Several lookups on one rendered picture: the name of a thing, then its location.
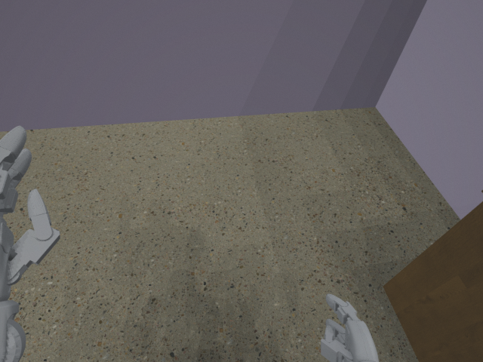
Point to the left robot hand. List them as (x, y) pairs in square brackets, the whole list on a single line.
[(35, 244)]

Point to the counter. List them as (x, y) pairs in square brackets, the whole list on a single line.
[(438, 297)]

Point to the left robot forearm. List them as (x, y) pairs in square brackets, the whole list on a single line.
[(12, 336)]

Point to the right robot hand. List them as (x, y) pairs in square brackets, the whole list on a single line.
[(353, 344)]

